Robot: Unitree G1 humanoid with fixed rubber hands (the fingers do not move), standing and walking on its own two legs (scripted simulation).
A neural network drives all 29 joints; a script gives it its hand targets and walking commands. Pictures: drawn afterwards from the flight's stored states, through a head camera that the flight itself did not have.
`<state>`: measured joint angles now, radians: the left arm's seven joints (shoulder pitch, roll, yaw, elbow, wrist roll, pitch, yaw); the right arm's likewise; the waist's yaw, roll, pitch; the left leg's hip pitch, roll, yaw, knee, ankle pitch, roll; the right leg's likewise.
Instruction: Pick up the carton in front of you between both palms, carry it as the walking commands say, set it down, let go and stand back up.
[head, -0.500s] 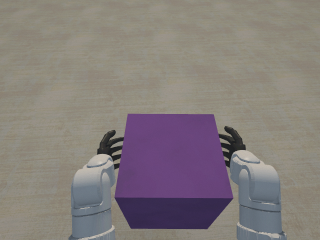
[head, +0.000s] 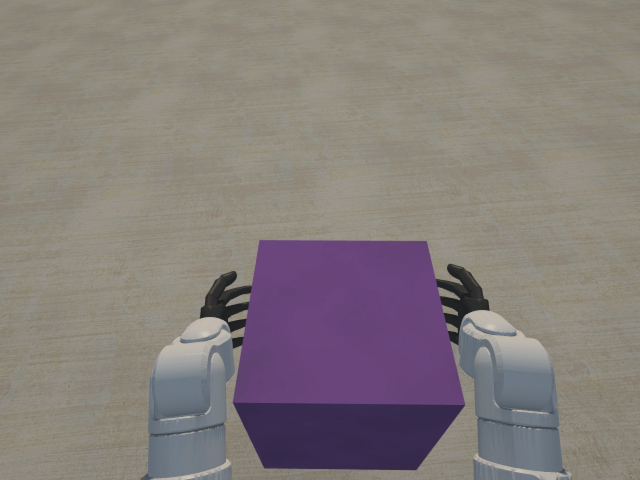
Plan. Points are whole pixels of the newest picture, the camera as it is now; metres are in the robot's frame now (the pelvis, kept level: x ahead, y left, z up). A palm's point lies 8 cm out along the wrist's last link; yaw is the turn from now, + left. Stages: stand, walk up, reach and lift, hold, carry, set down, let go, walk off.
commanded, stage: carry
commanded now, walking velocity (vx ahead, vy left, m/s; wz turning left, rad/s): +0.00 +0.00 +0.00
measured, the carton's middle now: (341, 360) +0.27 +0.00 +0.00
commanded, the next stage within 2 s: none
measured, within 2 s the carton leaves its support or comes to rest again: neither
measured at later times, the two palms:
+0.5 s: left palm (221, 365) +0.24 +0.15 +0.04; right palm (470, 361) +0.24 -0.15 +0.04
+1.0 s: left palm (221, 368) +0.24 +0.15 +0.04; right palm (473, 363) +0.24 -0.15 +0.05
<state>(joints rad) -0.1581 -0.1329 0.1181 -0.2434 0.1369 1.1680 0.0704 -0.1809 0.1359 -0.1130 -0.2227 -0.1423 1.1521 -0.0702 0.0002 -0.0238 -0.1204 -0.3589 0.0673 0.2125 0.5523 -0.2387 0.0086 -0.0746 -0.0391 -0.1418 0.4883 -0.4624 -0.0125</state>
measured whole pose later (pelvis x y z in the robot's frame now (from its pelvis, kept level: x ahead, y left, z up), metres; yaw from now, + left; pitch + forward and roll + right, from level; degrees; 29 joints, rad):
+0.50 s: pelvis -0.05 +0.00 +0.00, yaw +0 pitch +1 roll +1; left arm -0.24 -0.15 0.19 0.20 0.26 0.76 0.01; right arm -0.26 0.15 -0.21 0.21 -0.27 0.74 -0.01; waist 0.00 -0.01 -0.09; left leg -0.38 0.09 0.21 0.53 -0.16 0.02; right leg -0.13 -0.02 -0.14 0.53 -0.42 -0.03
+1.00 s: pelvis -0.05 +0.00 +0.00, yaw +0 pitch +1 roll +1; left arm -0.22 -0.14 0.16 0.18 0.25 0.75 0.02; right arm -0.22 0.14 -0.19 0.18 -0.25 0.73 -0.01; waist 0.00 -0.02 -0.09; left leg -0.39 0.09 0.20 0.56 -0.26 0.00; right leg -0.11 -0.01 -0.15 0.48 -0.40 -0.04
